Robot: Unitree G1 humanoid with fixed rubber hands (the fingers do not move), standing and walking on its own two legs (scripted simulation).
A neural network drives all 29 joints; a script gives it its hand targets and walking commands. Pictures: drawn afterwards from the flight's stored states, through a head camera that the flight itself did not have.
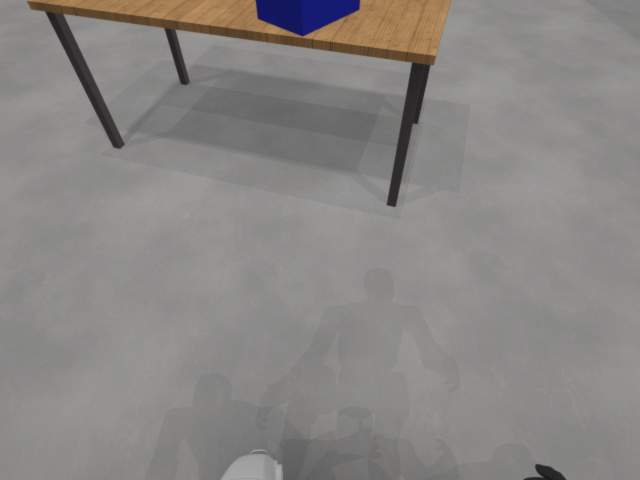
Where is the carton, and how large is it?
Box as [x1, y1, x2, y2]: [256, 0, 359, 35]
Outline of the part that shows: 256,0 257,14 259,19 300,35 304,35 357,10 359,7 359,0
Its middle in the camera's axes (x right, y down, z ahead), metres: -0.05 -0.88 +1.34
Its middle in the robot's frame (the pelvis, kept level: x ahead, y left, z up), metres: +1.59 +0.02 +0.00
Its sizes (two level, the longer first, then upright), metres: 0.303 0.218 0.161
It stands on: a table, 0.69 m high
